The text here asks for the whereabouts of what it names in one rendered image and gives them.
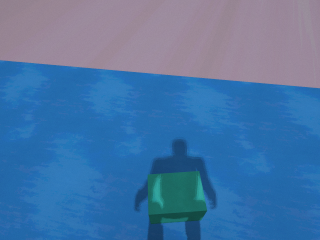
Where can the carton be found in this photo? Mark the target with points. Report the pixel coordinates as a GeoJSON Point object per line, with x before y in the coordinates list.
{"type": "Point", "coordinates": [175, 197]}

